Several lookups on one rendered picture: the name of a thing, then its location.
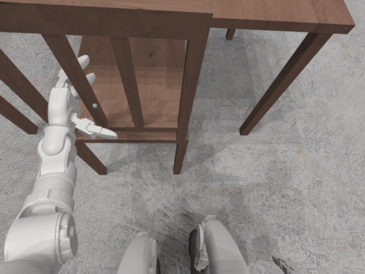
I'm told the left robot forearm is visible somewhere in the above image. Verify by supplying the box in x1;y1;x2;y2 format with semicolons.
3;125;77;262

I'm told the robot right hand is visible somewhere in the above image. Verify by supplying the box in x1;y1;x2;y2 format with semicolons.
272;254;305;274

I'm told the table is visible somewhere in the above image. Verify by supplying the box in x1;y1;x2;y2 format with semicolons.
0;0;356;135

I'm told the robot left hand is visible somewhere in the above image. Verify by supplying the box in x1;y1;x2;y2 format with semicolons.
47;55;118;140

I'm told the right robot thigh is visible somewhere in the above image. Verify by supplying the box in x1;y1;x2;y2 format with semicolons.
197;220;251;274

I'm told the chair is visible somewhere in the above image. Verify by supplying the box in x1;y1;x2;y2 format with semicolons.
0;0;213;175

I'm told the robot left upper arm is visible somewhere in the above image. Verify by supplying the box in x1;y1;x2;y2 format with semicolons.
0;212;78;274

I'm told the right robot foot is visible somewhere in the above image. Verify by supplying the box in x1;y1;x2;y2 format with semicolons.
189;229;205;274

